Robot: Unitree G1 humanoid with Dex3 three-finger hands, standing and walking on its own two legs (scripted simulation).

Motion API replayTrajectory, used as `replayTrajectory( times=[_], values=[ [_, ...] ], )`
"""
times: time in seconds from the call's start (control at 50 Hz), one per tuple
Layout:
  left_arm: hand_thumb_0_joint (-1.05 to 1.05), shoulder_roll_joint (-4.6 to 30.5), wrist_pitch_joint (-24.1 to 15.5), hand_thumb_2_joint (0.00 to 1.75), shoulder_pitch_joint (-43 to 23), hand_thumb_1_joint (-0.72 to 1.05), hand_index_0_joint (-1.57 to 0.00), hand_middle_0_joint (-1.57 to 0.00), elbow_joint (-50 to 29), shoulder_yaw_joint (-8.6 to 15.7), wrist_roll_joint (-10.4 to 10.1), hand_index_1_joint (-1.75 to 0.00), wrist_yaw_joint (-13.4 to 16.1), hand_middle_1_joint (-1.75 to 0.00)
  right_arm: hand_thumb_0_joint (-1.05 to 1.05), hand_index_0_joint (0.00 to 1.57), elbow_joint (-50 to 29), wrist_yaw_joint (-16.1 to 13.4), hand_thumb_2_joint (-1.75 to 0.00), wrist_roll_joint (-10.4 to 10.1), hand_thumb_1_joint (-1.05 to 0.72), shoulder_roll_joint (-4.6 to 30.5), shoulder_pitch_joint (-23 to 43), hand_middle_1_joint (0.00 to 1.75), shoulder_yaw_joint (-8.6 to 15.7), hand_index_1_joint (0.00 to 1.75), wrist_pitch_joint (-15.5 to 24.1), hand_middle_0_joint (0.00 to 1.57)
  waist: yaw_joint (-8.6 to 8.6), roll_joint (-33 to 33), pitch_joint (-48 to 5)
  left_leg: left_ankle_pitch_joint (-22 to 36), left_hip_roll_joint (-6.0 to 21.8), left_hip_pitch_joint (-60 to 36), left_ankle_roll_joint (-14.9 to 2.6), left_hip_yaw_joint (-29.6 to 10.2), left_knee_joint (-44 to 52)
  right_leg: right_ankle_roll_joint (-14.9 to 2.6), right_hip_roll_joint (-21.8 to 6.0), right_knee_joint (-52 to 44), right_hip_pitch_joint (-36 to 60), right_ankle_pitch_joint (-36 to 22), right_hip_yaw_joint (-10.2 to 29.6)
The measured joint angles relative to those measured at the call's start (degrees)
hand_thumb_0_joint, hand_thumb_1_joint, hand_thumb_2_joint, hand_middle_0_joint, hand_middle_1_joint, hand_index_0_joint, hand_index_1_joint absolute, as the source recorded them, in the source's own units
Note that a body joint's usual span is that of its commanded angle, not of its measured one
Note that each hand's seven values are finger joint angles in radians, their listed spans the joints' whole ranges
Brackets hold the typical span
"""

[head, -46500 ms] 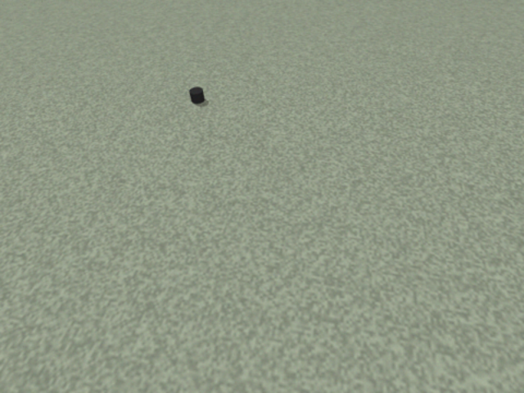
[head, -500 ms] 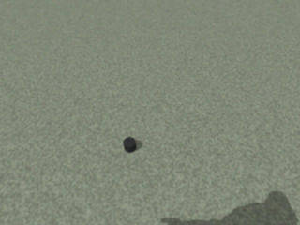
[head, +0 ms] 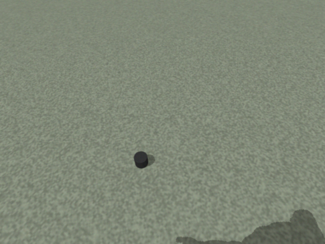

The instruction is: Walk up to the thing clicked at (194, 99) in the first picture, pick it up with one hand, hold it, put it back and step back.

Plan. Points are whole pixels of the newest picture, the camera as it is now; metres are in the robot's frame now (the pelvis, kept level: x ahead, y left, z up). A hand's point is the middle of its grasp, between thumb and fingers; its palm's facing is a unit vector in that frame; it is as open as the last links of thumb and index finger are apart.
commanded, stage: walk up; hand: left
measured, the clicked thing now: (141, 159) +0.78 +0.23 -0.74
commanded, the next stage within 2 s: none
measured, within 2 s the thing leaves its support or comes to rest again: neither
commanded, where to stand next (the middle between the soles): +0.38 +0.01 m, yaw -3 degrees
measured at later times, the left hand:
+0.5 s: hand out of the picture +0.12 +0.26 -0.17, palm faces -0.03 -0.91 -0.41, open 7.4 cm
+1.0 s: hand (96, 205) +0.26 +0.24 -0.14, palm faces +0.00 -0.86 -0.51, open 7.4 cm
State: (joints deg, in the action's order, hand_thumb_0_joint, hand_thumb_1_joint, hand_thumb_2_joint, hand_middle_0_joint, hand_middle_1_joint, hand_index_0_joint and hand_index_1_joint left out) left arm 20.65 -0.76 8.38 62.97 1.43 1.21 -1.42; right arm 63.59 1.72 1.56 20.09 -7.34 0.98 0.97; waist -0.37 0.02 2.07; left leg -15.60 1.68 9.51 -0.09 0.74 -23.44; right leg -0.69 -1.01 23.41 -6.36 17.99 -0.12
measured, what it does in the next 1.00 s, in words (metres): walks ahead: left foot, then right foot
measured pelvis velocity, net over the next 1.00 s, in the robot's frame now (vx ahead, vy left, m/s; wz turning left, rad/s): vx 0.24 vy -0.05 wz -0.03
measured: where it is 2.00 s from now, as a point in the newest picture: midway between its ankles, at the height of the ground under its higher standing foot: (177, 242)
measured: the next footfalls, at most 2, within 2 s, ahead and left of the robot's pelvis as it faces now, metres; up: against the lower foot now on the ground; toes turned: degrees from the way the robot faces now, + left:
left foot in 0.50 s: +0.34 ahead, +0.05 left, +0.00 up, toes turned +0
right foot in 0.88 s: +0.34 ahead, -0.16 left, +0.00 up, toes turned -3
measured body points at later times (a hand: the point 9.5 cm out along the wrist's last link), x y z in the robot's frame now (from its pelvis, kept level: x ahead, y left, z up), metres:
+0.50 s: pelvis +0.13 -0.02 -0.03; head +0.18 -0.03 +0.42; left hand +0.12 +0.31 -0.14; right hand +0.24 -0.33 -0.15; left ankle +0.29 +0.06 -0.74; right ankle -0.02 -0.12 -0.74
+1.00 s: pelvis +0.24 -0.05 -0.02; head +0.25 -0.08 +0.42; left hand +0.26 +0.29 -0.11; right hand +0.31 -0.36 -0.16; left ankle +0.27 +0.07 -0.70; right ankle +0.30 -0.16 -0.75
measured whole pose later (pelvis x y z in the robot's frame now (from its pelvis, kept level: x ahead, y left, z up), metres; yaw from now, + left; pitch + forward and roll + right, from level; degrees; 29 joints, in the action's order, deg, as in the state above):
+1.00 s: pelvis +0.24 -0.05 -0.02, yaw -2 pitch -3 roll +1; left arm 22.1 -1.8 21.7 50.4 4.2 2.6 2.1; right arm 47.1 2.7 2.0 22.8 -16.2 4.6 -4.7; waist -1.7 -4.2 3.7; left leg -25.4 -4.8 25.1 -0.8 -4.4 -56.9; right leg -2.1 -1.6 38.0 -19.8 15.2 -3.3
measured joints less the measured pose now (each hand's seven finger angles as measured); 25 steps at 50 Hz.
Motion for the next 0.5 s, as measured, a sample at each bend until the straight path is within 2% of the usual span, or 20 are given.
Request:
replayTrajectory(
  times=[0.04,0.08,0.12,0.16,0.2,0.22,0.24,0.32,0.36,0.4,0.46,0.5],
  values=[
    [0.01,0.5,-0.1,0.89,1.8,0.9,-0.21,-0.2,-1.1,0.8,0.4,-0.29,-0.6,-0.3,0.01,0.2,-1.2,0.6,-0.9,0.4,-0.9,0.4,-1.8,0.3,0.7,0.3,0.1,0.2,-0.16,0.3,-1.6,-4.7,-0.3,0.6,-0.79,-0.1,-2.8,-0.96,0.1,3.4,-1.0,5.0,0.6],
    [0.01,1.1,-0.2,0.89,3.3,0.9,-0.21,-0.2,-2.1,1.5,0.6,-0.29,-0.9,-0.3,0.01,0.2,-2.4,0.8,-0.9,0.7,-0.9,0.9,-3.1,0.3,1.3,0.3,0.4,0.2,-0.29,0.5,-2.2,-4.4,-0.5,1.0,-1.13,-0.2,-4.4,-1.61,0.2,5.6,-1.7,5.3,1.1],
    [0.01,1.9,-0.4,0.89,4.1,0.9,-0.21,-0.2,-3.0,1.9,0.7,-0.3,-0.8,-0.3,0.01,0.2,-3.5,0.8,-0.9,0.6,-0.9,1.5,-4.0,0.3,1.9,0.3,1.0,0.2,-0.36,0.7,-1.4,-0.7,-0.6,1.0,-0.15,-0.1,-5.9,-1.35,0.2,8.3,-2.4,2.5,1.5],
    [0.01,2.6,-0.4,0.89,4.7,0.9,-0.21,-0.2,-3.1,2.3,0.7,-0.29,-0.6,-0.3,0.01,0.2,-4.3,0.8,-0.9,0.6,-0.9,1.6,-4.9,0.3,2.5,0.3,1.1,0.2,-0.14,1.2,-0.9,-3.1,-0.5,0.5,1.16,0.1,-7.8,-0.99,0.3,11.1,-2.5,5.2,1.7],
    [0.01,2.8,-0.4,0.89,5.5,0.9,-0.21,-0.2,-3.5,2.5,0.9,-0.29,-0.6,-0.3,0.01,0.2,-5.3,1.1,-0.9,0.6,-0.9,1.7,-6.4,0.3,2.9,0.3,0.8,0.2,0.21,0.9,-1.1,-5.2,0.2,0.3,1.21,-0.1,-8.8,-1.18,0.7,11.4,-1.9,6.9,1.0],
    [0.01,2.5,-0.9,0.89,5.8,0.9,-0.21,-0.2,-3.9,2.6,0.9,-0.29,-0.6,-0.3,0.01,0.2,-5.6,1.3,-0.9,0.6,-0.9,2.1,-7.0,0.3,3.0,0.3,0.4,0.2,0.48,-0.3,-1.0,-6.4,1.2,0.4,0.81,-0.9,-10.0,-0.7,1.6,10.2,-0.8,6.8,0.2],
    [0.01,2.2,-1.7,0.9,6.1,0.9,-0.21,-0.2,-4.5,2.6,0.8,-0.29,-0.6,-0.3,0.01,0.2,-5.8,1.2,-0.9,0.4,-0.9,2.4,-7.4,0.3,3.1,0.3,-0.1,0.2,0.67,-1.3,-0.7,-6.5,2.0,1.8,-0.36,-1.6,-13.7,-0.84,2.5,8.8,0.4,6.7,-0.6],
    [0.01,1.4,-3.7,0.89,9.3,0.9,-0.21,-0.2,-7.9,2.4,-0.1,-0.29,0.3,-0.3,0.01,0.2,-6.9,0.2,-0.9,0.5,-0.9,2.5,-6.3,0.3,2.6,0.3,-1.5,0.2,-1.72,-0.8,1.7,-12.7,-1.7,10.5,-1.62,-2.7,-31.7,-1.66,2.4,4.5,4.1,5.8,1.2],
    [0.0,0.7,-3.3,0.89,10.8,0.9,-0.21,-0.2,-8.6,2.2,-0.3,-0.29,0.8,-0.3,0.01,0.2,-8.5,0.4,-0.9,0.0,-0.91,3.0,-4.7,0.3,2.6,0.3,-1.4,0.2,-1.93,-1.5,3.8,-11.2,-2.5,14.8,-2.16,-2.8,-33.8,-1.48,2.5,1.7,6.5,5.1,1.8],
    [0.0,0.4,-2.6,0.89,11.9,0.9,-0.21,-0.2,-8.9,1.9,-0.3,-0.3,1.0,-0.3,0.01,0.2,-10.4,0.8,-0.9,-0.5,-0.91,3.3,-3.0,0.3,2.7,0.3,-1.4,0.2,-1.93,-2.2,5.5,-7.8,-2.4,18.0,-2.21,-2.3,-30.3,-1.41,3.0,-0.4,8.6,4.9,2.0],
    [0.01,1.0,-1.7,0.89,12.6,0.9,-0.21,-0.21,-9.5,2.0,-0.3,-0.3,1.1,-0.3,0.01,0.2,-12.7,1.5,-0.9,-0.8,-0.91,3.1,-1.3,0.3,2.8,0.3,-1.1,0.2,-1.88,-3.0,7.5,0.0,-1.6,19.4,-2.35,0.0,-18.0,-1.4,4.1,-1.1,11.2,6.5,1.3],
    [0.01,2.0,-1.3,0.89,12.8,0.9,-0.21,-0.21,-9.9,2.2,-0.8,-0.3,1.3,-0.3,0.01,0.2,-14.1,1.8,-0.9,-0.5,-0.91,2.4,-1.2,0.3,2.9,0.3,-0.4,0.2,-1.9,-2.5,8.2,7.6,-2.0,17.4,-3.17,1.6,-10.1,-1.4,4.4,3.0,11.7,10.1,0.7]
  ],
)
